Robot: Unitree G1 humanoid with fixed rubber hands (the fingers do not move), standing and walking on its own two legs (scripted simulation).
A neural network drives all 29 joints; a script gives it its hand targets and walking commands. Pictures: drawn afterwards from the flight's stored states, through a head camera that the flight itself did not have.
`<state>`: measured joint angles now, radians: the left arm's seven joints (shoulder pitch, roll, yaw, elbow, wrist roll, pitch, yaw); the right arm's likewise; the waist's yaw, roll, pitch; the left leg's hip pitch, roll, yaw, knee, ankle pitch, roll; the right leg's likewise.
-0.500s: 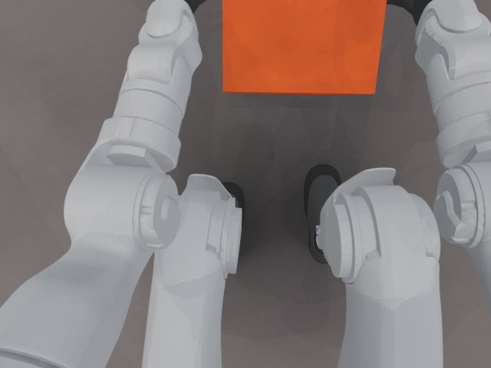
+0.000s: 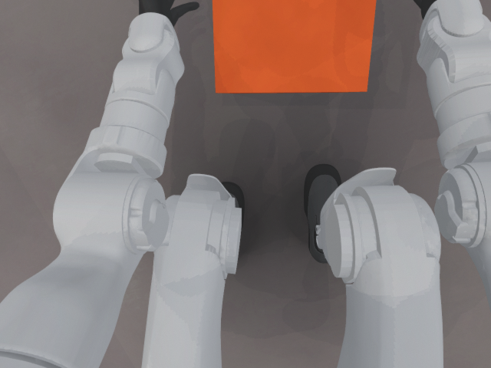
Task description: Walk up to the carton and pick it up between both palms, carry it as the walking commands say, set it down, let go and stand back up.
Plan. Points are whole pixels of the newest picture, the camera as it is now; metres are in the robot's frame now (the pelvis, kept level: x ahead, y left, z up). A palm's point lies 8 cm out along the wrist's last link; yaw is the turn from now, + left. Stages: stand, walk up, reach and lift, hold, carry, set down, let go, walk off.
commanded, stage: set down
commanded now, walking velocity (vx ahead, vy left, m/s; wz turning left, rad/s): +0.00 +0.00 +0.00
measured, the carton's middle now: (290, 0) +0.55 -0.06 -0.29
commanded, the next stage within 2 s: let go in 1.54 s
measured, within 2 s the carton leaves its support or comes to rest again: neither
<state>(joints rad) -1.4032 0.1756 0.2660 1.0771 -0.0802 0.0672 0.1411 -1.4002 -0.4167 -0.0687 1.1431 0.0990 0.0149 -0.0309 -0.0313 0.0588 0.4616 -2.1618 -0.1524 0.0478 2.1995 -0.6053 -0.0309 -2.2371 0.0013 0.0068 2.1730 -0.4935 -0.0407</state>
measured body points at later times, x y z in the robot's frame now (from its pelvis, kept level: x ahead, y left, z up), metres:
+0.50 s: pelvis -0.01 +0.00 +0.01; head +0.34 -0.06 +0.27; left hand +0.54 +0.10 -0.14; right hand +0.53 -0.27 -0.13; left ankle +0.11 +0.10 -0.34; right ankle +0.13 -0.11 -0.34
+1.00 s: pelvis -0.01 +0.00 +0.12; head +0.33 -0.06 +0.39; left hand +0.53 +0.11 -0.01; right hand +0.52 -0.27 +0.00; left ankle +0.11 +0.10 -0.34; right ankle +0.13 -0.11 -0.34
